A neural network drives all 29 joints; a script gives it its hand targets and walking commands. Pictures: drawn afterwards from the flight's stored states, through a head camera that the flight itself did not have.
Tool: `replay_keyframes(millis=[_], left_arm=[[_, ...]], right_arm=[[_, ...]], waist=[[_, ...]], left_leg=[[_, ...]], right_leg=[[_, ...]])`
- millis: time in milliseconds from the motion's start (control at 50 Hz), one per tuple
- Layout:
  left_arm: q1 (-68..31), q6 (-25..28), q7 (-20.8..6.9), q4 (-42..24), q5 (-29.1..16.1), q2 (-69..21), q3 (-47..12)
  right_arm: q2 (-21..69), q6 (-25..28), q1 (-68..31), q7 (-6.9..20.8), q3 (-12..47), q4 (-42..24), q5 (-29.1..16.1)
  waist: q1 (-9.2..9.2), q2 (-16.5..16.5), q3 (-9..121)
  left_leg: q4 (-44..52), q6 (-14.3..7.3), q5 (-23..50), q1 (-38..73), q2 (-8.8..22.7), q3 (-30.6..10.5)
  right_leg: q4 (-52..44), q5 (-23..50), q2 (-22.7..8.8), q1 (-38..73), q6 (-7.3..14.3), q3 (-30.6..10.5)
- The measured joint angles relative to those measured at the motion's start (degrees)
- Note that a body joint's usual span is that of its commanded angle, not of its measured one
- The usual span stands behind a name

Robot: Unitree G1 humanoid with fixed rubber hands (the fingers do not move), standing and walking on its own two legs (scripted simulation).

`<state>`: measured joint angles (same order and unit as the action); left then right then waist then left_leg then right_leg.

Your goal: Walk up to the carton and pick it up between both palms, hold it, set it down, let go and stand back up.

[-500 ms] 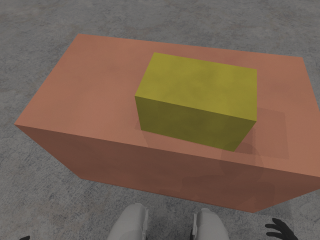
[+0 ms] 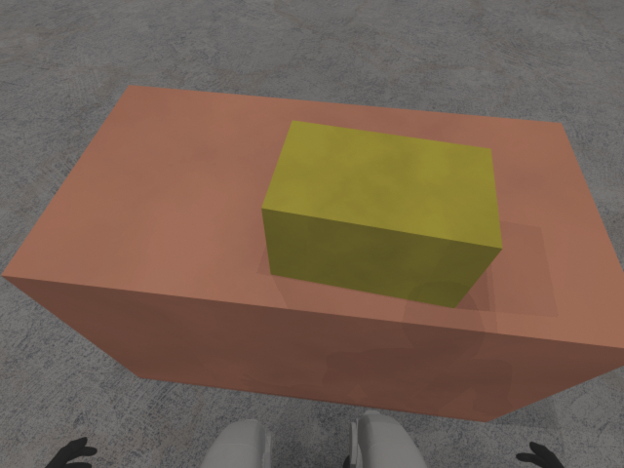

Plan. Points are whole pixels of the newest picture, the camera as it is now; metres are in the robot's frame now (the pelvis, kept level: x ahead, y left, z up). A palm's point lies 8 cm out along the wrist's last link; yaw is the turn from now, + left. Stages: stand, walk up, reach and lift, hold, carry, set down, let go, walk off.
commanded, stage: walk up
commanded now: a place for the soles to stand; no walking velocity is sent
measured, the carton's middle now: (374, 215) +0.45 -0.09 +0.01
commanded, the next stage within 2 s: reach and lift in 1.88 s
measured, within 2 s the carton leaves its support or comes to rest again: neither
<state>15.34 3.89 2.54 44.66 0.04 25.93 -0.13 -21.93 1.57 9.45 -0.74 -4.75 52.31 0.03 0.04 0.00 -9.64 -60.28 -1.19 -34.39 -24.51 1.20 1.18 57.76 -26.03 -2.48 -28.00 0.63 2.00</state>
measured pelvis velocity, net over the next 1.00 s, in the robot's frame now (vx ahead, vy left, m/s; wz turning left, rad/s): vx -0.01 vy -0.06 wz -0.07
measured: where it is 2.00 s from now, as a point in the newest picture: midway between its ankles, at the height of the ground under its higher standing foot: outside the picture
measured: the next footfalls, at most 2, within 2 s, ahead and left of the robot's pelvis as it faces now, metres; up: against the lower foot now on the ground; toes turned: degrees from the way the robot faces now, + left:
left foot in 0.84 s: +0.07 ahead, +0.10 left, +0.00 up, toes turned -5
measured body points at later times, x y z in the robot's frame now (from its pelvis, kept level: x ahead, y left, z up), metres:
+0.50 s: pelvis +0.00 -0.03 +0.00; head +0.03 -0.04 +0.45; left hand +0.11 +0.28 -0.10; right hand +0.07 -0.36 -0.11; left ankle +0.02 +0.12 -0.68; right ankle +0.03 -0.14 -0.67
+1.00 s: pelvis -0.01 -0.06 +0.00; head +0.02 -0.07 +0.45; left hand +0.11 +0.24 -0.10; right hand +0.01 -0.40 -0.12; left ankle +0.03 +0.10 -0.68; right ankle +0.03 -0.15 -0.68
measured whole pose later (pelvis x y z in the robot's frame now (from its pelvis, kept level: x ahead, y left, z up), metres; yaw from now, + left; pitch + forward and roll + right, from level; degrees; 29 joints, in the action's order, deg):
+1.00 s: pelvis -0.01 -0.06 +0.00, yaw -4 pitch -4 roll +2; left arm 12.1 -0.5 -0.3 44.6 0.0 23.1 -0.1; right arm -24.0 2.6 10.6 -2.6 -4.7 61.2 0.0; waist 0.1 1.2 -9.0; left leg -54.2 1.1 -26.8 -23.7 2.1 0.3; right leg 57.7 -26.4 -1.2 -27.5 2.7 1.5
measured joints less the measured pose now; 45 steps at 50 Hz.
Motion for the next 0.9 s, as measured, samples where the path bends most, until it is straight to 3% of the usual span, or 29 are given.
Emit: replay_keyframes(millis=[60,140,220,340,360,420,580,700,840,900], left_arm=[[-0.6,-1.6,-0.2,0.0,0.0,-0.6,0.0],[-0.9,-2.9,-0.4,0.0,0.0,-0.9,0.0],[-1.0,-1.6,-0.8,0.0,0.0,-1.0,0.0],[-1.4,-1.8,-1.5,0.0,0.0,-1.9,0.0],[-1.7,-2.6,-1.7,0.0,0.0,-2.0,0.0],[-2.6,-4.9,-1.8,0.0,0.0,-2.3,0.0],[-3.2,-3.8,-2.4,0.0,0.0,-0.2,0.0],[-3.2,-3.2,-2.6,0.0,0.0,-1.9,0.0],[-3.2,-3.8,-2.6,0.0,0.0,-2.9,0.0],[-3.2,-4.8,-2.7,0.0,0.0,-3.2,0.0]], right_arm=[[-0.1,1.1,-0.1,0.0,0.0,0.7,0.0],[-0.1,1.7,0.1,0.0,0.0,2.8,0.0],[-0.2,1.4,-0.1,0.0,0.0,3.0,0.0],[-0.5,0.9,-1.1,-0.5,0.0,2.5,0.0],[-0.5,1.3,-1.1,-0.7,0.0,2.5,0.0],[-0.5,2.3,-0.5,-1.1,0.0,2.6,0.0],[-0.9,2.0,-0.7,-1.9,0.0,2.3,0.0],[-1.9,-0.3,-0.8,-2.0,0.0,3.3,0.0],[-2.8,-0.1,-0.6,-1.9,0.0,7.1,0.0],[-2.5,1.0,0.0,-1.9,0.0,8.4,0.0]], waist=[[0.01,0.2,0.4],[0.01,0.3,1.6],[0.02,0.4,1.6],[0.00,0.4,1.6],[0.01,0.4,1.6],[0.00,0.4,1.6],[0.02,0.6,0.4],[0.02,0.6,0.0],[0.00,0.6,0.1],[0.02,1.0,0.2]], left_leg=[[3.1,0.7,4.7,0.7,0.0,0.0],[3.5,1.5,4.6,0.8,0.7,0.1],[3.7,2.0,4.8,1.1,1.3,0.3],[3.6,-0.4,1.9,1.0,0.6,0.2],[4.8,-0.4,5.1,1.2,0.5,0.1],[4.9,1.7,6.4,1.3,0.8,0.0],[2.4,3.3,6.3,-0.1,4.7,-0.1],[-4.7,0.3,3.1,-2.9,0.9,-2.2],[5.3,0.1,4.4,0.8,0.9,-1.1],[6.0,2.3,8.1,0.8,0.8,-0.8]], right_leg=[[0.0,0.1,0.0,0.0,0.0,-0.2],[0.0,-2.1,0.1,0.0,0.0,-0.2],[-0.4,0.5,0.4,0.0,0.1,-0.2],[-0.4,0.0,0.5,0.0,1.1,-0.1],[-0.4,0.1,0.5,0.0,1.1,-0.2],[0.7,-1.2,0.6,0.0,1.1,-0.1],[0.6,-0.9,1.2,0.5,1.3,-0.1],[0.2,-0.2,1.4,0.5,2.1,-0.1],[0.1,0.0,1.4,0.5,2.3,-0.1],[0.0,-0.1,1.1,0.5,2.3,-0.5]])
